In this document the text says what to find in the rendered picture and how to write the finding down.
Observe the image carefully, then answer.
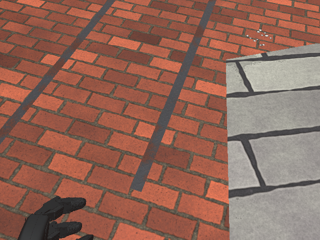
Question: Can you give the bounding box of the left robot hand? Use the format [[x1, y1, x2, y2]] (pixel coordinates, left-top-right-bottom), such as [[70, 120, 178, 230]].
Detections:
[[17, 196, 94, 240]]

